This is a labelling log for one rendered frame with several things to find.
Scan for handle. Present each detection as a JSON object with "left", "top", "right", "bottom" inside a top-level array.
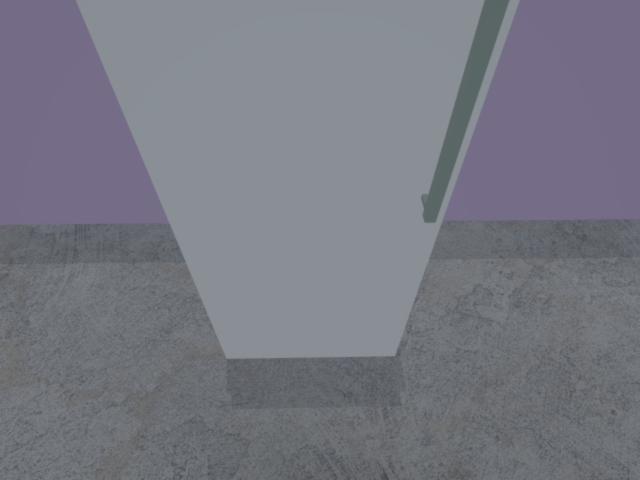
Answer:
[{"left": 421, "top": 0, "right": 509, "bottom": 223}]

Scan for fridge door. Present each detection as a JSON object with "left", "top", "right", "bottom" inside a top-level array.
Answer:
[{"left": 76, "top": 0, "right": 520, "bottom": 359}]

